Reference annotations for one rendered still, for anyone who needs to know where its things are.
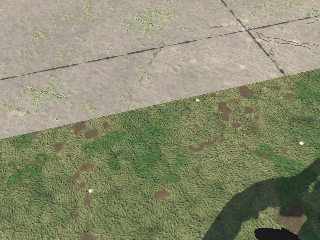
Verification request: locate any robot right hand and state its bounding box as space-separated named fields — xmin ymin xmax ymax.
xmin=254 ymin=228 xmax=301 ymax=240

